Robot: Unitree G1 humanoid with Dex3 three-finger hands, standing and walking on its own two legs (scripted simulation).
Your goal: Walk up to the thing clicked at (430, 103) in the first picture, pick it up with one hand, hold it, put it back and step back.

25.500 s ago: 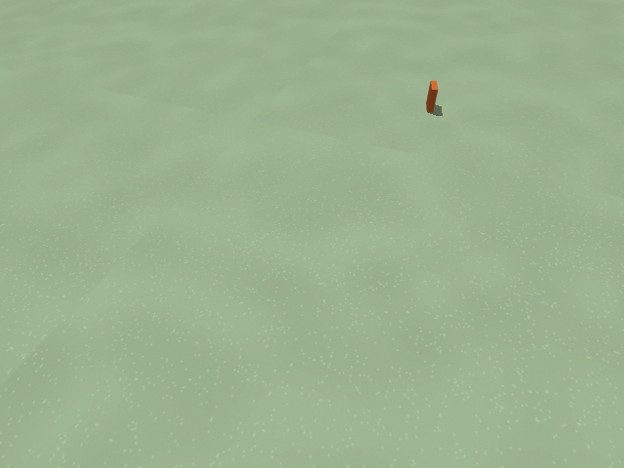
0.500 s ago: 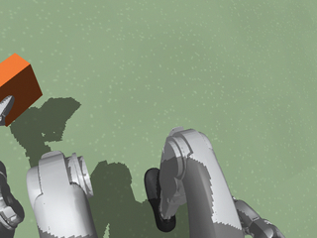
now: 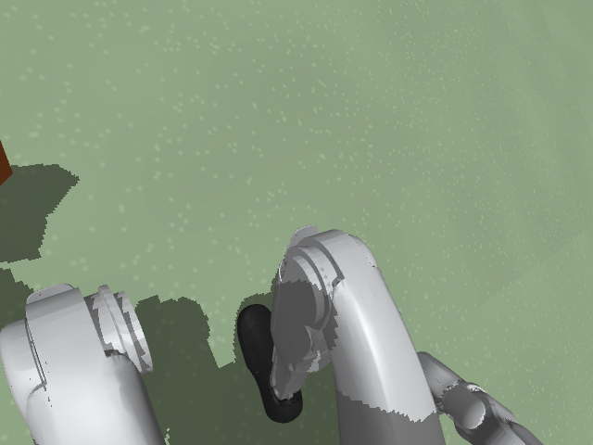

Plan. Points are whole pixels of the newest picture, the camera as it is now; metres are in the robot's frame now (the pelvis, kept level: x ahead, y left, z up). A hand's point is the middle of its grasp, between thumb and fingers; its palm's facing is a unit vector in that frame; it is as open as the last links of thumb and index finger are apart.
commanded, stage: lower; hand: left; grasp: from the side
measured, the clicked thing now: out of the picture +0.47 +0.28 -0.18
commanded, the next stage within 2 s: loosen in 0.68 s
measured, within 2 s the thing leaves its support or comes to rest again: rests again in 0.56 s
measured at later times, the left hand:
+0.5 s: hand out of the picture +0.45 +0.31 -0.17, palm faces +0.47 -0.88 -0.02, open 8.4 cm
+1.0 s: hand out of the picture +0.45 +0.31 -0.17, palm faces +0.49 -0.87 +0.01, open 8.0 cm
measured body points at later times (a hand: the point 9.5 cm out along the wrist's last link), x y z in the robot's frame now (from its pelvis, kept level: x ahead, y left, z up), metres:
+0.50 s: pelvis -0.01 +0.01 +0.00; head +0.24 +0.18 +0.33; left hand +0.42 +0.36 -0.17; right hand +0.14 -0.25 -0.04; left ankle +0.08 +0.12 -0.25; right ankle +0.14 -0.12 -0.25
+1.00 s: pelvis -0.01 +0.01 +0.00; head +0.23 +0.19 +0.32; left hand +0.42 +0.36 -0.17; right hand +0.14 -0.24 -0.03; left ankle +0.08 +0.12 -0.25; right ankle +0.14 -0.12 -0.25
